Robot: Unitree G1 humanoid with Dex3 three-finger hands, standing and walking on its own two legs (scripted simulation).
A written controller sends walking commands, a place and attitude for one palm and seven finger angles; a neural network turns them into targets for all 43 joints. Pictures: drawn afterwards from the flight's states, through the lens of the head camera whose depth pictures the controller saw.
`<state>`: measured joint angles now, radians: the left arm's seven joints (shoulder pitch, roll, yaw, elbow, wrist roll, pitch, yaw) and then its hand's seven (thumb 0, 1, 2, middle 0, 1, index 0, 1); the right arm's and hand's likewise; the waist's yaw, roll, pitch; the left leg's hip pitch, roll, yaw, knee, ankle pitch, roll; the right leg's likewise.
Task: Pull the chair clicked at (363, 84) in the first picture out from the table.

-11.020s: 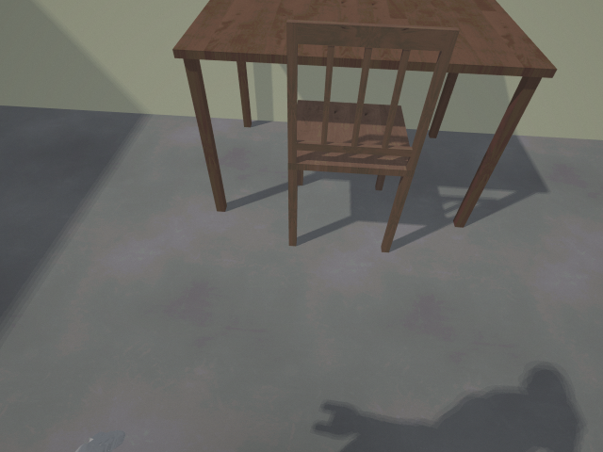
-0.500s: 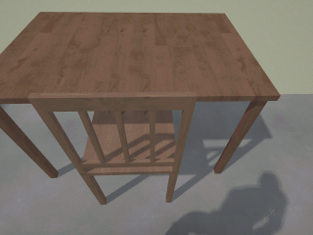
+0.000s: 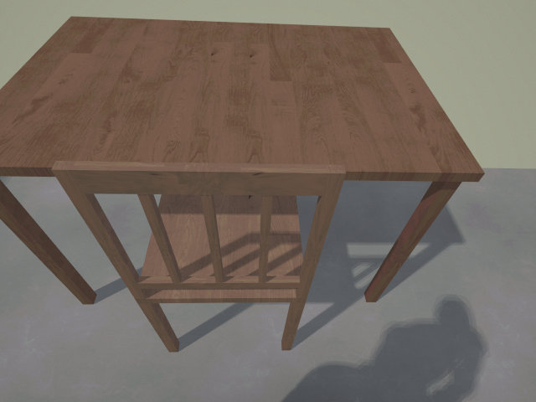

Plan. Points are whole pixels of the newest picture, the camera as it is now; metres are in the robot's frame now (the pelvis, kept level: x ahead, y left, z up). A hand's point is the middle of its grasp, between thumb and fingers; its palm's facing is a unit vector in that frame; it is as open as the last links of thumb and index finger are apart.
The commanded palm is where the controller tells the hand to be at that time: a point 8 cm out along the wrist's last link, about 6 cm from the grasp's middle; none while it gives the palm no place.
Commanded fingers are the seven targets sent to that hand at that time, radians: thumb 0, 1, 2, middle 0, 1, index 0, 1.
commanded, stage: look again from close up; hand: left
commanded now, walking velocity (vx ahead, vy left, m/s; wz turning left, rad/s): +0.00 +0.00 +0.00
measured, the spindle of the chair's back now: (214, 243) +0.41 +0.13 -0.08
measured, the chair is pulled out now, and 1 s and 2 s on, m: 0.00 0.00 0.00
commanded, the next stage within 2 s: raise the hand toward the chair's back in 0.02 s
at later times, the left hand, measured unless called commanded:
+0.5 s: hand (197, 369) +0.18 +0.12 -0.05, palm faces +0.02 -1.00 +0.05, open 8.8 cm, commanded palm +0.12 +0.21 -0.06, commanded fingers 0.00 0.43 0.70 -0.15 -0.23 -0.15 -0.23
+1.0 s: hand (175, 359) +0.19 +0.15 -0.05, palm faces +0.15 -0.99 -0.03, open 13.2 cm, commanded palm +0.15 +0.21 -0.05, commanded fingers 0.00 -0.15 0.45 -0.09 -0.14 -0.09 -0.14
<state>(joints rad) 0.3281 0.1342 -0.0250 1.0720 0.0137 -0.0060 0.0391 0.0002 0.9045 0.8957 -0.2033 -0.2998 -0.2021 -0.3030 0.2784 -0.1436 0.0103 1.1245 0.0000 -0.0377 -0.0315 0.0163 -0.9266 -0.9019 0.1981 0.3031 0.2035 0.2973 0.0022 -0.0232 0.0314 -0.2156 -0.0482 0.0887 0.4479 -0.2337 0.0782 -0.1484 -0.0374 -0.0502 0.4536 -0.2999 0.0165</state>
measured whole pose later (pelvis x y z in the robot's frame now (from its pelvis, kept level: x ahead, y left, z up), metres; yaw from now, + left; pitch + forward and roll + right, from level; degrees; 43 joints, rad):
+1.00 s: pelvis -0.03 -0.05 -0.09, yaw +2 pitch +15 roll -1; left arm 0.41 0.19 0.21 0.01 -0.29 -0.36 -0.18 0.00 0.07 0.54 -0.13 -0.17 -0.12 -0.17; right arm 0.24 -0.18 -0.03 0.61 0.04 -0.16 -0.07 0.02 -0.90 -0.90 0.20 0.30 0.21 0.30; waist -0.03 0.03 -0.12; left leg -0.91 0.03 0.02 1.12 -0.47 0.00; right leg -0.84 0.03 -0.12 1.11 -0.55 -0.08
